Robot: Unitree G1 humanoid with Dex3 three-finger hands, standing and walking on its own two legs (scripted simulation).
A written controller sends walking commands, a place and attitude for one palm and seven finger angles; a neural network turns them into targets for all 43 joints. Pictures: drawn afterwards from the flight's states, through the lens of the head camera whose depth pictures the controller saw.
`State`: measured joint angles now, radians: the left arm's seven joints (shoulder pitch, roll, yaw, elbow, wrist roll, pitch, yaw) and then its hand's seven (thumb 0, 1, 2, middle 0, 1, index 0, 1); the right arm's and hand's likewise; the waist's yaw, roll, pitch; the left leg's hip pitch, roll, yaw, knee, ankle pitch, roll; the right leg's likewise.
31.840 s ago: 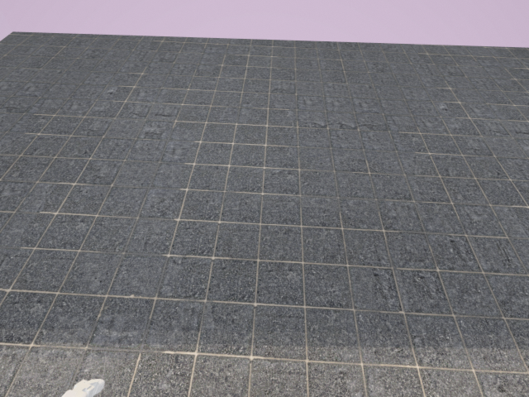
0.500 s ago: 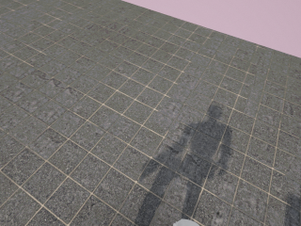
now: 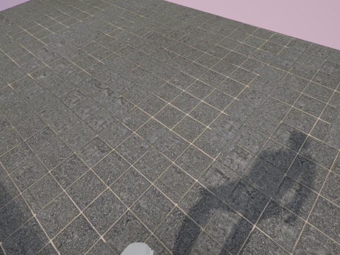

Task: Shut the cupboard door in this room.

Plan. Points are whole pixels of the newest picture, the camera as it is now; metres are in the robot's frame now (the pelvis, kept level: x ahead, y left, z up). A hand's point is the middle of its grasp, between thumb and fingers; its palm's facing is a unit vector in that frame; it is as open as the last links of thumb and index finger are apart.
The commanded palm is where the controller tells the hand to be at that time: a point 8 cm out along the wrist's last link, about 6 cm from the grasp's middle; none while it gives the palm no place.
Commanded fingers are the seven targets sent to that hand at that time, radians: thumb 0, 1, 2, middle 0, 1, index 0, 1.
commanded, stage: turn or walk to find it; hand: left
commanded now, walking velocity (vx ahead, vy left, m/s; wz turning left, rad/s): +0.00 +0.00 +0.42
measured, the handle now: out of the picture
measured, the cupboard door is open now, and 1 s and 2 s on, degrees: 100 100 100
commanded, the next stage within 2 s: none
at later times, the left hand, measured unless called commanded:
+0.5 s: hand out of the picture -0.02 +0.27 -0.17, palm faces +0.25 -0.94 -0.25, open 7.4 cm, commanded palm none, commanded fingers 0.00 0.90 0.90 -0.20 -0.30 -0.20 -0.30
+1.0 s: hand out of the picture -0.06 +0.19 -0.16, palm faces +0.43 -0.87 -0.26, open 7.4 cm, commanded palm none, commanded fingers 0.00 0.90 0.90 -0.20 -0.30 -0.20 -0.30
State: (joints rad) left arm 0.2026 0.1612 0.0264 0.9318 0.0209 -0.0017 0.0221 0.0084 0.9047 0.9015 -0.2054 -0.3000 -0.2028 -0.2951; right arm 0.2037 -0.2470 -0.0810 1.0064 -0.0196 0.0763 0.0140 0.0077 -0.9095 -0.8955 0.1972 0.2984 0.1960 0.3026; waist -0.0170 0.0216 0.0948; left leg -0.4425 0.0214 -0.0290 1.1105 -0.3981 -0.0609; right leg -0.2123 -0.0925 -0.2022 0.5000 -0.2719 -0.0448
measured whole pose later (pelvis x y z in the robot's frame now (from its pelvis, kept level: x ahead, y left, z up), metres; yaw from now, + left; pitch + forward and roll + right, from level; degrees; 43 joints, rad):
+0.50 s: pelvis -0.03 +0.04 +0.00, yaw +12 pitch -1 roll -1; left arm 0.20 0.26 0.06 0.98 0.02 0.05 0.01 0.01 0.91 0.90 -0.20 -0.30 -0.20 -0.29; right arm 0.14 -0.18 -0.03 0.96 -0.02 0.02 0.00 0.01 -0.90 -0.90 0.20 0.30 0.20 0.30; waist 0.02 -0.03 0.07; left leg -0.21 -0.01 0.00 0.45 -0.22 0.04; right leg -0.44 -0.10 -0.04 0.99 -0.42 0.08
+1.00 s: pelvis -0.04 -0.01 +0.00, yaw +26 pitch -1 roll +2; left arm 0.21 0.17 0.03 0.94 0.02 0.00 0.02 0.01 0.91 0.90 -0.21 -0.30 -0.20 -0.30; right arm 0.21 -0.24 -0.08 1.02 -0.02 0.08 0.01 0.01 -0.91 -0.90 0.20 0.30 0.20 0.30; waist -0.01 0.01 0.10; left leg -0.41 0.04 -0.01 1.00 -0.43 -0.07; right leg -0.21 -0.11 -0.21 0.50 -0.28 -0.03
